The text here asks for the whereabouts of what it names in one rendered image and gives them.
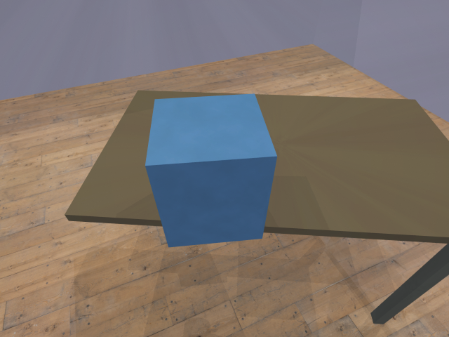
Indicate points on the carton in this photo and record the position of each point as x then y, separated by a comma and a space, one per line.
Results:
210, 162

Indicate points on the table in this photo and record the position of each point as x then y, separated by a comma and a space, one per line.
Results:
368, 168

